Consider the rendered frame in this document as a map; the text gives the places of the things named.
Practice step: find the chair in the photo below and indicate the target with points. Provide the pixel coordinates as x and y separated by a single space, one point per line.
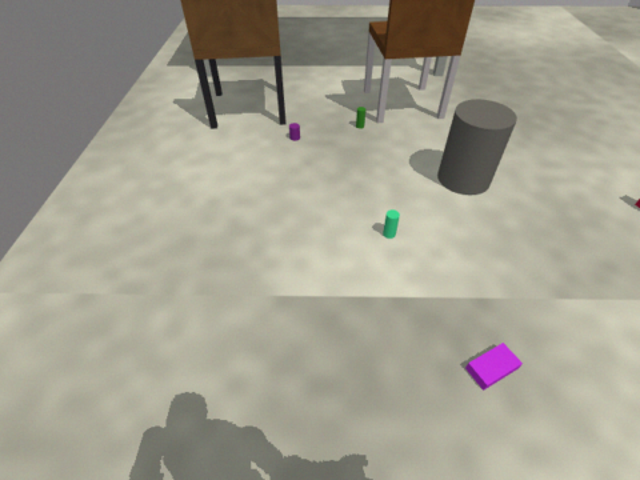
220 29
415 29

